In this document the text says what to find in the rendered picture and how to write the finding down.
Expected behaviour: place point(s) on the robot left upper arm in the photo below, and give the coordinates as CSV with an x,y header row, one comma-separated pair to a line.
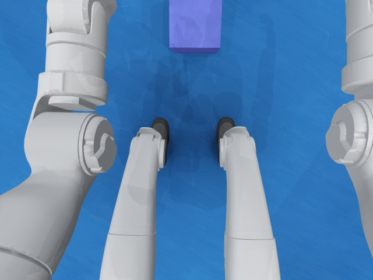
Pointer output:
x,y
66,152

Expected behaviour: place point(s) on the robot right upper arm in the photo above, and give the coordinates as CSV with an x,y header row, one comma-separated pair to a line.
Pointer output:
x,y
349,141

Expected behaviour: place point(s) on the left robot foot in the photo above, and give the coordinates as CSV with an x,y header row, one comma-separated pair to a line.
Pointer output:
x,y
161,126

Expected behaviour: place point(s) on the robot right forearm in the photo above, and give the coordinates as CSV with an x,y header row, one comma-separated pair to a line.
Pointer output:
x,y
357,75

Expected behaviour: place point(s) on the right robot thigh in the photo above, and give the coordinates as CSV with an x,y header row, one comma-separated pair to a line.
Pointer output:
x,y
249,246

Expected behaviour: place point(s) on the robot left forearm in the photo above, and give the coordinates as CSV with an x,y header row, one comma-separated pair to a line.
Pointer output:
x,y
76,49

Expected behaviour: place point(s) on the carton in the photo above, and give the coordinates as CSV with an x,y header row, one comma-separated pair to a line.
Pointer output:
x,y
195,26

